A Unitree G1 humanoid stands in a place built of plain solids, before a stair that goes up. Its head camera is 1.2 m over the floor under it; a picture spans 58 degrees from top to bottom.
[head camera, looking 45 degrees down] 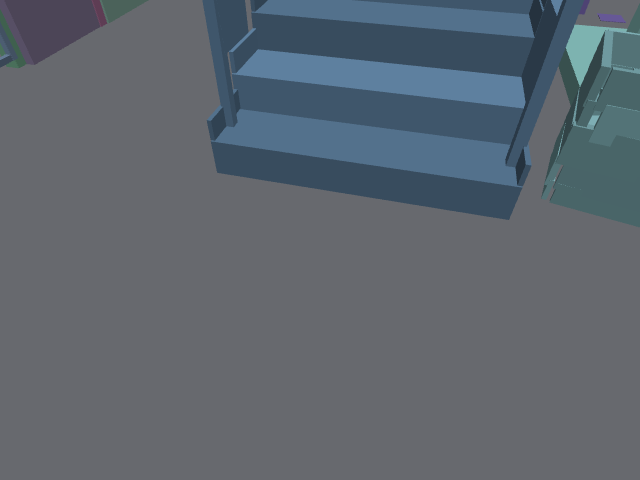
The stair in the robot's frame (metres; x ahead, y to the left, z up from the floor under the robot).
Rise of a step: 0.17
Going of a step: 0.30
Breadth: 1.30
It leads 15 degrees to the right of straight ahead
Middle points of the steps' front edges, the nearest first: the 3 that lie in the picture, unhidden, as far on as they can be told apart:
1.48 -0.15 0.17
1.77 -0.22 0.34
2.06 -0.30 0.51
